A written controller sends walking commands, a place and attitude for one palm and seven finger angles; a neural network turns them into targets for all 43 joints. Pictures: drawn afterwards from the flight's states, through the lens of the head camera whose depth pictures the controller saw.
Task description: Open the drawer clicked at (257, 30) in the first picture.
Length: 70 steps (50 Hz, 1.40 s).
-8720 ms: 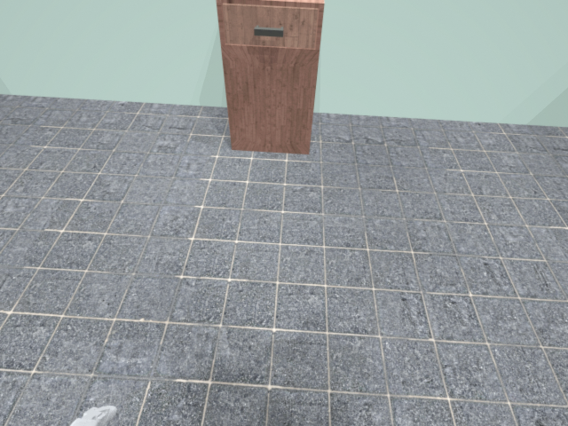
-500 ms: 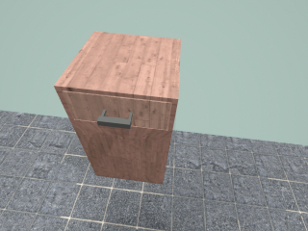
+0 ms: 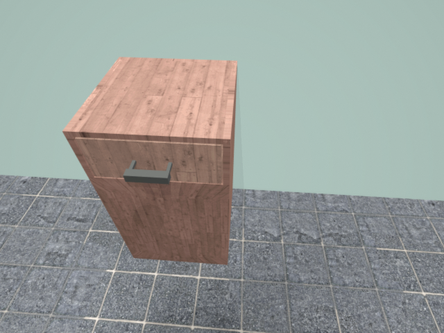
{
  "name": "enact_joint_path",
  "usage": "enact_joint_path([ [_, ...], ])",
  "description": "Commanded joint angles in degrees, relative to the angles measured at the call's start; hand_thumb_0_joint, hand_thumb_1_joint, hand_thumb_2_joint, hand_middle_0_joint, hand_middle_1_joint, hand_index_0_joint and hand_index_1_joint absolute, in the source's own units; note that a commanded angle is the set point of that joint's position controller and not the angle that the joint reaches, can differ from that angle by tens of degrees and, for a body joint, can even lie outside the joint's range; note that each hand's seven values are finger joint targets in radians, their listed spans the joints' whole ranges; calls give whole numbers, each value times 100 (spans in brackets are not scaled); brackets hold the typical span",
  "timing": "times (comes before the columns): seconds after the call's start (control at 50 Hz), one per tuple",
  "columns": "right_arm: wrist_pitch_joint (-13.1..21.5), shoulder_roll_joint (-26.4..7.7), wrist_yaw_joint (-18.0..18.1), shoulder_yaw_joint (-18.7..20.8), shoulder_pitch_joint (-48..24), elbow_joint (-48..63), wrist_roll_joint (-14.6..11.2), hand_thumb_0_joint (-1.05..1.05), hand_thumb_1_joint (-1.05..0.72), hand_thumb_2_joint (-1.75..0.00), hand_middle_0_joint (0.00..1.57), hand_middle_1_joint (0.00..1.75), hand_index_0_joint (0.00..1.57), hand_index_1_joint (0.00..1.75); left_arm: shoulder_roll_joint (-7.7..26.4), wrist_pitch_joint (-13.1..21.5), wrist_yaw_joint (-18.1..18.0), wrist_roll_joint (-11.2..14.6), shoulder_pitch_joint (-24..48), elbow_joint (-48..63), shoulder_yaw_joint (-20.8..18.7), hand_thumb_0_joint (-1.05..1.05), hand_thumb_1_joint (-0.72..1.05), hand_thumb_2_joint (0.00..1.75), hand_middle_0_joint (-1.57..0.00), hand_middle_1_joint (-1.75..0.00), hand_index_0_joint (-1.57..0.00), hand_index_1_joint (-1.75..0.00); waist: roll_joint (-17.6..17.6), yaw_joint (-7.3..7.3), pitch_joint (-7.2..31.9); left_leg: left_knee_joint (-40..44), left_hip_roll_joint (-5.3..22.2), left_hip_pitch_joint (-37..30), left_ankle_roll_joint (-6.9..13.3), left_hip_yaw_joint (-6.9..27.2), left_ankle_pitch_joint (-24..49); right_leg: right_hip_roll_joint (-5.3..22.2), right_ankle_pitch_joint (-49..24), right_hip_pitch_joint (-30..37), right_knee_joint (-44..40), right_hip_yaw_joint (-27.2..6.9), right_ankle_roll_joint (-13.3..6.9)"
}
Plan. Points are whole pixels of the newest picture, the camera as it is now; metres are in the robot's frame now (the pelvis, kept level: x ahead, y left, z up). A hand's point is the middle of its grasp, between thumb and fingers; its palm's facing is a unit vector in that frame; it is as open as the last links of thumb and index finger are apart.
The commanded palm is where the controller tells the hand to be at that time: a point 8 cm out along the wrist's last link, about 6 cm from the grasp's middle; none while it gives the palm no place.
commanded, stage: come to a stop and stand still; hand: left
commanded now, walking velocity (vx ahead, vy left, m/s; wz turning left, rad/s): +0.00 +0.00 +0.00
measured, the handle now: (149, 170) +0.55 +0.24 -0.09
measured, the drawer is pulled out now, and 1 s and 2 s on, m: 0.00 0.00 0.00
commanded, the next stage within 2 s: look again from close up in 0.28 s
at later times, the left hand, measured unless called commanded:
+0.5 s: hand out of the picture -0.03 +0.15 -0.18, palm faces +0.06 -0.99 -0.14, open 7.4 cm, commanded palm none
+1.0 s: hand out of the picture +0.03 +0.24 -0.18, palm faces +0.06 -0.98 -0.18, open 7.4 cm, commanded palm none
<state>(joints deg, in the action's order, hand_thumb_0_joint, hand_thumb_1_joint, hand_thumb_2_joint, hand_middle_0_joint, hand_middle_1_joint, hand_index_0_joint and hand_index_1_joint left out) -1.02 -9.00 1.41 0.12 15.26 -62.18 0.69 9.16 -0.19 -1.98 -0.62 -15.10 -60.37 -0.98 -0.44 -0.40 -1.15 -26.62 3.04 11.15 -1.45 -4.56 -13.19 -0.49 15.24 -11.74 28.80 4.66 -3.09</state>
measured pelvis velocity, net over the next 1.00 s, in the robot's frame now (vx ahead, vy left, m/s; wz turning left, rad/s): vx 0.02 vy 0.07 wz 0.01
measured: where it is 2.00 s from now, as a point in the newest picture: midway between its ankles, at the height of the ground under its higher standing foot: outside the picture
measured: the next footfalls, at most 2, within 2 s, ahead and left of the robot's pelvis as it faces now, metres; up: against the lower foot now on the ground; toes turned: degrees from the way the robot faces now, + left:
right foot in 1.20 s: +0.06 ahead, -0.02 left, +0.00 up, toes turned +7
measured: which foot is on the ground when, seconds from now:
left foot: down 0.00-1.00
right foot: down 0.00-1.00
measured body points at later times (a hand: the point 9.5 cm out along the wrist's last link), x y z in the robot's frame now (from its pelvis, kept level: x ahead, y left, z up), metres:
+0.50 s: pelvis +0.01 +0.00 +0.00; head +0.02 +0.01 +0.45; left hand -0.03 +0.20 -0.16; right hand -0.03 -0.20 -0.16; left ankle +0.01 +0.14 -0.74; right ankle +0.01 -0.08 -0.74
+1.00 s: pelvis +0.02 +0.07 +0.00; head +0.00 +0.08 +0.45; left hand +0.03 +0.29 -0.16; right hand +0.05 -0.17 -0.15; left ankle +0.01 +0.14 -0.74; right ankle +0.01 -0.08 -0.74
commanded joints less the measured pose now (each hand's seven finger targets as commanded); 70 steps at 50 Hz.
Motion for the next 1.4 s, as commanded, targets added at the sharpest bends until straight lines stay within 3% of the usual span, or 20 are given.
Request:
enact_joint_path([
  [0.0, 48, -267, -32, 11, 466, 40, 42, 0, -90, -90, 20, 30, 20, 30, 508, 94, 31, -15, -376, 129, -25, 0, 90, 90, -20, -30, -20, -30, 259, 17, -745, 500, 110, 210, 226, 380, -300, 722, 1122, -730, -1521, -1047, 26],
  [0.34, 170, -25, 38, -67, 1079, -255, 26, 0, -90, -90, 20, 30, 20, 30, 148, 200, 27, 22, -928, -212, 23, 0, 90, 90, -20, -30, -20, -30, 39, 53, -406, 604, 160, 315, 209, 432, -31, 638, 425, -251, -1324, -825, -32],
  [0.36, 115, -844, -55, 167, 677, 409, 86, 0, -90, -90, 20, 30, 20, 30, 1183, 247, 39, -103, -496, 289, 63, 0, 90, 90, -20, -30, -20, -30, 115, -263, -1025, 98, -77, 500, 134, 645, -20, 611, 496, -822, -1129, -921, -76],
  [0.38, 152, -493, -2, 127, 557, 480, 119, 0, -90, -90, 20, 30, 20, 30, 676, 248, -28, -20, -615, 193, -28, 0, 90, 90, -20, -30, -20, -30, -125, -38, -375, -260, 108, 429, 194, 442, -480, 955, 1355, -898, -1148, -1126, -77],
  [0.44, 169, -99, 70, 112, 1098, 366, 79, 0, -90, -90, 20, 30, 20, 30, 549, 247, -50, -57, -755, 230, -65, 0, 90, 90, -20, -30, -20, -30, 200, -138, 459, -673, -91, 441, 201, 374, -86, 1210, 422, -245, -1276, -1326, -229],
  [0.48, 166, -110, 52, 102, 1095, 392, 82, 0, -90, -90, 20, 30, 20, 30, 463, 221, -61, -51, -690, 259, -47, 0, 90, 90, -20, -30, -20, -30, 627, -131, 160, -637, -52, 508, 255, 347, -40, 1137, 240, -347, -1248, -1195, -242],
  [0.6, 242, -380, 68, 99, 873, 407, 34, 0, -90, -90, 20, 30, 20, 30, 344, 182, -86, -10, -927, 248, -10, 0, 90, 90, -20, -30, -20, -30, -215, 40, -239, -29, 317, 455, 323, 566, 1313, 627, -1358, -25, -353, -550, 2],
  [0.96, 231, -731, 19, 85, 363, 355, 14, 0, -90, -90, 20, 30, 20, 30, 463, 60, -82, -14, -683, 239, 26, 0, 90, 90, -20, -30, -20, -30, -141, 65, -251, 723, 382, 188, 371, 722, 1051, 650, -848, 276, -527, -390, 305],
  [1.0, 272, -884, -23, 39, 36, 721, -76, 0, -90, -90, 20, 30, 20, 30, 668, 112, -272, -94, -696, 73, 101, 0, 90, 90, -20, -30, -20, -30, 277, 112, -937, -76, 457, 690, 235, 602, 1777, 807, -1344, -299, -586, -560, 280],
  [1.02, 1019, -1554, 151, 81, -2, 2645, -371, 0, -90, -90, 20, 30, 20, 30, 2484, 959, -356, -1039, 3929, 8814, -84, 0, 88, 89, -20, -32, -20, -32, -1462, -456, 2139, 426, -3, -1322, 183, 887, 2273, 32, -1345, -146, 240, -409, 78],
  [1.04, 1629, -1127, 370, -18, -447, 2340, -262, 0, -90, -90, 20, 30, 20, 30, 1943, 494, -678, -1157, 978, 7084, -15, 0, 85, 88, -20, -33, -20, -33, -1993, 141, 1723, 744, 409, -1517, -103, 1069, 2648, 119, 176, -879, 963, -69, 49],
  [1.06, 1826, -1131, 388, 96, -347, 1925, -289, 0, -90, -90, 20, 30, 20, 30, 1461, 126, -943, -853, 676, 6803, 172, 0, 83, 87, -21, -34, -21, -34, -1647, -7, 1387, 1025, 377, -767, -344, 1161, 1518, 60, 825, -1223, 1364, 36, 137],
  [1.08, 1876, -800, 384, 37, -244, 1923, -414, 0, -90, -90, 20, 30, 20, 30, 142, -400, -960, -954, -1025, 5815, 925, 0, 81, 86, -21, -36, -21, -36, -1079, -36, 811, 1054, 344, -386, -207, 1168, 873, 29, 946, -1600, 1365, -64, 177],
  [1.1, 1959, -954, 319, 26, -394, 2404, -371, 0, -90, -90, 20, 30, 20, 30, 232, -262, -1007, -1063, 106, 7093, 1180, 0, 78, 85, -21, -37, -21, -37, -1033, -127, 318, 954, 238, 1, -143, 1206, 41, 97, 657, -1545, 1233, -119, 180],
  [1.16, 1883, -1255, 246, 120, -503, 2803, -109, 0, -90, -90, 20, 30, 20, 30, 892, -192, -1433, -2582, -209, 6606, 905, 0, 71, 82, -21, -42, -21, -42, -308, -149, 304, 121, -94, 864, 142, 1042, -1040, -67, 614, -1733, 592, -239, 46],
  [1.18, 1734, -1293, 186, 158, -548, 2968, 1, 0, -90, -90, 20, 30, 20, 30, 1006, -187, -1533, -3178, -242, 6223, 824, 0, 69, 81, -22, -43, -22, -43, 306, -112, 370, -155, -191, 1105, 203, 989, -1083, -156, 919, -1875, 511, -358, 8],
  [1.24, 1136, -1231, 6, 218, -1018, 3564, 147, 0, -90, -90, 20, 30, 20, 30, 767, -101, -1780, -4398, -1658, 5180, 828, 0, 62, 78, -22, -48, -22, -48, 1388, 322, -8, -507, -406, 1949, 228, 713, -1750, -150, 2301, -2201, 230, -822, -67],
  [1.28, 690, -1210, -102, 239, -1189, 3827, 42, 0, -90, -90, 20, 30, 20, 30, 719, 169, -1853, -4965, -1512, 5104, 805, 0, 57, 76, -22, -51, -22, -51, 1916, 478, 94, -665, -548, 2245, 206, 491, -1546, -145, 2537, -2091, 237, -1112, -128],
  [1.34, 209, -1133, -190, 261, -1560, 4153, 71, 0, -90, -90, 20, 30, 20, 30, 1216, 348, -2093, -5674, -873, 5692, 373, 0, 50, 73, -23, -55, -23, -55, 1452, 719, 633, -946, -640, 2299, 261, 419, -1117, -103, 2015, -1898, 474, -1361, -189],
  [1.38, 4, -1074, -211, 264, -1682, 4337, 169, 0, -90, -90, 20, 30, 20, 30, 1609, 402, -2338, -6052, -134, 6472, 109, 0, 46, 71, -23, -58, -23, -58, 458, 782, 923, -999, -635, 2255, 302, 517, -1379, -99, 2200, -2018, 678, -1460, -216],
])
